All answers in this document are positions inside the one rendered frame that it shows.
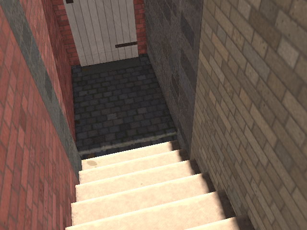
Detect stairs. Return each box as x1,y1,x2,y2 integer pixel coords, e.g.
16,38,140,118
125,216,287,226
65,140,255,230

